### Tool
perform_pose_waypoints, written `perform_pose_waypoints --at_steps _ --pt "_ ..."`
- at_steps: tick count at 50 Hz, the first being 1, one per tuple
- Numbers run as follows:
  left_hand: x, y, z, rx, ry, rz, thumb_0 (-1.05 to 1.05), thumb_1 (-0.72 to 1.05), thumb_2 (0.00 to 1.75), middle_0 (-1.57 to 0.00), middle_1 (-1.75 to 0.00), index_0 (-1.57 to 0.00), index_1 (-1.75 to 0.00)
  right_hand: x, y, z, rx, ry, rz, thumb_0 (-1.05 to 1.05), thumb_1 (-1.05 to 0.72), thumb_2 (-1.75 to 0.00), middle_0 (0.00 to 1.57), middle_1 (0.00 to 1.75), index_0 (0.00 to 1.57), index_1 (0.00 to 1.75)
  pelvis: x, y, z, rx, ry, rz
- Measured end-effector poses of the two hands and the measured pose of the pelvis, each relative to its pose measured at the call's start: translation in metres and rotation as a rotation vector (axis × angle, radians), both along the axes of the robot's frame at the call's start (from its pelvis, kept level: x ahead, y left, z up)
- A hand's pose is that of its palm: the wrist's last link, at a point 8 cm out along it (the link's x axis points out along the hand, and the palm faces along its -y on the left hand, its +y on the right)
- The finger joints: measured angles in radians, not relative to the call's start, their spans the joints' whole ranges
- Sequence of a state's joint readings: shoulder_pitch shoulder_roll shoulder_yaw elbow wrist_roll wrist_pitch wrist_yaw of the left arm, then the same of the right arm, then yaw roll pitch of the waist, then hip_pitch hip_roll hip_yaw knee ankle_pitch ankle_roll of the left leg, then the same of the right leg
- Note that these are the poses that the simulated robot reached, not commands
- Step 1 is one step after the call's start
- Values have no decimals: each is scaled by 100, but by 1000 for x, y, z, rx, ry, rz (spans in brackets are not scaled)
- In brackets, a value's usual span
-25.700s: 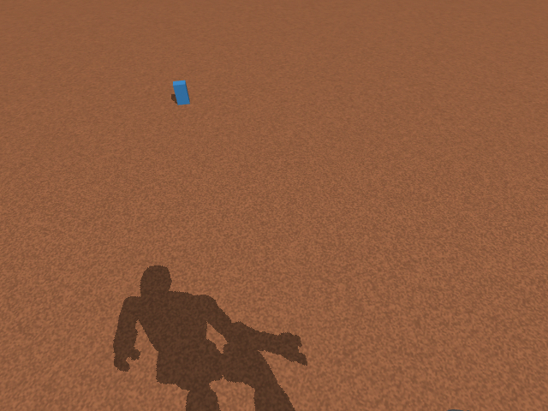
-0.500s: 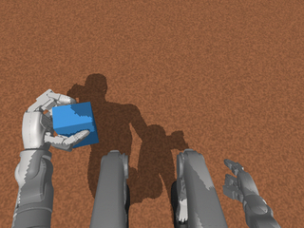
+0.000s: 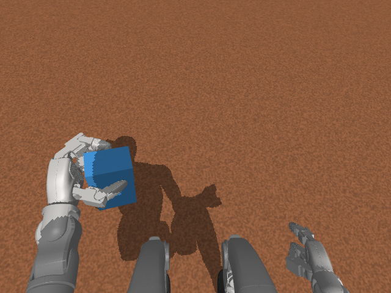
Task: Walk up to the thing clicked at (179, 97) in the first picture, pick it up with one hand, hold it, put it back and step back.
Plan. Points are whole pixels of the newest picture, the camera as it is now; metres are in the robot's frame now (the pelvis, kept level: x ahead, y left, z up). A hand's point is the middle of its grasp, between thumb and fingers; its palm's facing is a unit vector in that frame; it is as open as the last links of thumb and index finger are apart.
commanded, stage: hold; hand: left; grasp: from the side
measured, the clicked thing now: (113, 180) +0.33 +0.17 +0.00
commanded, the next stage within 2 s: crouch in 1.44 s
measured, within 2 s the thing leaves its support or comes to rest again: neither
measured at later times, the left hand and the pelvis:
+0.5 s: hand (96, 150) +0.34 +0.17 +0.11, palm faces +0.08 -1.00 -0.04, open 9.5 cm; pelvis +0.02 +0.00 +0.06, yaw +0 degrees
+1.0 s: hand (97, 132) +0.36 +0.16 +0.14, palm faces +0.08 -1.00 -0.02, open 9.5 cm; pelvis +0.03 -0.01 +0.09, yaw +0 degrees
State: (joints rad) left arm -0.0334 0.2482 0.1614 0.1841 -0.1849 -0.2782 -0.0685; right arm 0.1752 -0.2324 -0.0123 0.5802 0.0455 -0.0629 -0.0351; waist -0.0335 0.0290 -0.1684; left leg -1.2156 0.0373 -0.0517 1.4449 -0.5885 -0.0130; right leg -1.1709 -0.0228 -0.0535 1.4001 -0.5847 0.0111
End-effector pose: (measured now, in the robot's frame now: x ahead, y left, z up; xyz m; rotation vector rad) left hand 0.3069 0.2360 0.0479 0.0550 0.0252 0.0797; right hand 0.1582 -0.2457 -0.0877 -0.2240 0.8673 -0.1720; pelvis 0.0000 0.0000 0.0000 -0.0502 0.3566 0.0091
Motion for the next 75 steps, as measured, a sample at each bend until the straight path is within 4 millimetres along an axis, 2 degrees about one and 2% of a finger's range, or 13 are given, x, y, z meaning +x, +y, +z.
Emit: perform_pose_waypoints --at_steps 6,14,33,54,75 --pt "3 -2 23 -6 -2 -3 2 -33 93 -85 -109 -80 -105 -8 0 21 2 15 -7 1 -91 -89 20 30 20 30 4 1 22 3 -41 1" --pt "6 -4 44 0 -7 -11 2 -33 93 -86 -108 -81 -105 -14 2 37 13 39 -4 1 -91 -89 20 30 20 30 8 1 42 10 -80 0" --pt "16 -17 78 -28 -23 2 2 -34 97 -85 -110 -80 -106 -7 1 68 21 46 6 1 -92 -90 20 30 20 30 21 -4 76 20 -147 2" --pt "26 -24 98 -33 -34 -3 2 -36 100 -84 -112 -80 -108 -7 -3 82 29 70 -4 1 -92 -90 20 30 20 30 31 -6 93 28 -188 -1" --pt "23 -27 113 -37 -50 4 2 -37 102 -84 -112 -80 -108 1 -2 94 34 50 0 1 -92 -90 20 30 20 30 33 -6 103 31 -226 -1"
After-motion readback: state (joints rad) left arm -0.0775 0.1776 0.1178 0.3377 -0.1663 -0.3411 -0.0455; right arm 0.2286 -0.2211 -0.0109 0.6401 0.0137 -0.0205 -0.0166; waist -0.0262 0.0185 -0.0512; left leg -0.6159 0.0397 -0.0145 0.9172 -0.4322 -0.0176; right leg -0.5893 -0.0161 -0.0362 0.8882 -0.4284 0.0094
